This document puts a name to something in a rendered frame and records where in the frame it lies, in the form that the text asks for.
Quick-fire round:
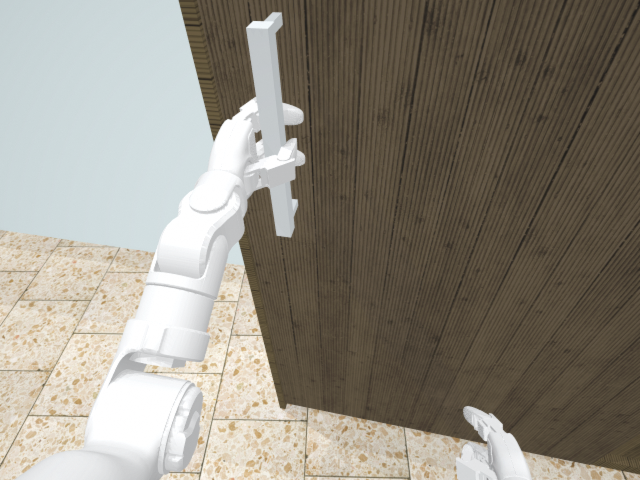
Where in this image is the wardrobe door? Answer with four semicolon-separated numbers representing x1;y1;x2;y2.
197;0;640;465
608;434;640;460

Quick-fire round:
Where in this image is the left robot hand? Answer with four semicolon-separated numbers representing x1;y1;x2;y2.
207;97;305;199

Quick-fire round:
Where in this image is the right robot hand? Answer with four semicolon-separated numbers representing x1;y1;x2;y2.
456;406;532;480

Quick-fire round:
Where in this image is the left robot forearm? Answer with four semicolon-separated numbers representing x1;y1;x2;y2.
84;170;248;446

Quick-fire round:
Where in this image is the robot left upper arm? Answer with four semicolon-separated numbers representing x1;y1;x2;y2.
15;369;203;480

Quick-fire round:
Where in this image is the handle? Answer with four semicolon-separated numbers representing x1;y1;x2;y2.
246;12;298;238

